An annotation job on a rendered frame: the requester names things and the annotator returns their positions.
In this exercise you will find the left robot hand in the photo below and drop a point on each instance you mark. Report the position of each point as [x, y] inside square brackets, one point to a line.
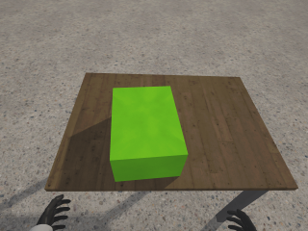
[51, 210]

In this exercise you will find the table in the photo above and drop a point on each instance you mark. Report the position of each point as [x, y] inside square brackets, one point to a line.
[229, 145]

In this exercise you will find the right robot hand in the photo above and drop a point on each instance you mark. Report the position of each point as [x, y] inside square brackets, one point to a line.
[242, 219]

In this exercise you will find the carton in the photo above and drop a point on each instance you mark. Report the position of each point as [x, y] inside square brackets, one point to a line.
[147, 141]

